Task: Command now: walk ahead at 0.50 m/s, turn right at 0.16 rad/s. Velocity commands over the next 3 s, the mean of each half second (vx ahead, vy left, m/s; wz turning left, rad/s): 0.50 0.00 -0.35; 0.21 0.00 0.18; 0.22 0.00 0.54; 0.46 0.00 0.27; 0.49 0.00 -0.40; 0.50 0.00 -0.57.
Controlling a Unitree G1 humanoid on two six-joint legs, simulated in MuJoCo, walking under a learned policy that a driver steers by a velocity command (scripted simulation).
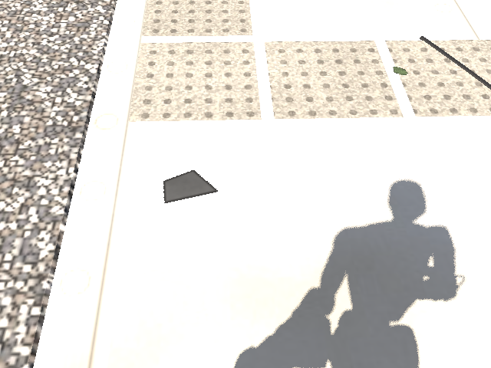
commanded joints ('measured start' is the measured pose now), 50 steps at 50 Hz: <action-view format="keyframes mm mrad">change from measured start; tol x16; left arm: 1 34 89 4 -64 -28 -47 -6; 22 -427 -2 3 -259 -7 3 -58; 29 47 221 71 -162 27 2 -26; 34 -225 52 21 -175 30 -34 -28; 50 -285 165 48 -157 -5 50 53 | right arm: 1 390 -198 -55 54 -3 -4 -6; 5 166 -78 -18 29 -24 -19 -9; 29 398 -86 0 115 15 -12 -29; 50 109 -102 -47 -63 7 106 -5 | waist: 1 -165 206 -317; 4 -88 75 -77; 21 -126 28 102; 25 -23 112 6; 29 65 -129 -473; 33 -39 -22 -121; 50 -69 -100 -57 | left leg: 1 823 373 -695 -258 -252 206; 7 340 235 -169 -408 30 100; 21 594 274 119 -389 326 88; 26 597 249 167 12 894 36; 27 401 202 172 243 717 -8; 28 -36 19 157 691 -109 -88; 29 -85 -67 -93 884 -551 -94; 42 7 88 -57 292 -27 -99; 50 18 38 17 72 -148 -36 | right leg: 1 -674 29 165 687 -84 -44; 15 -667 -101 90 203 567 -29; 22 -699 -56 -23 0 422 -73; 25 -463 31 -94 -27 303 -125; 27 30 21 -8 -107 565 -188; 28 443 -294 462 -94 794 -377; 29 478 -426 685 -209 1018 -448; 31 231 -328 301 -206 1118 -319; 36 -178 -237 50 -367 1018 -246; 50 5 -303 -87 -217 797 -153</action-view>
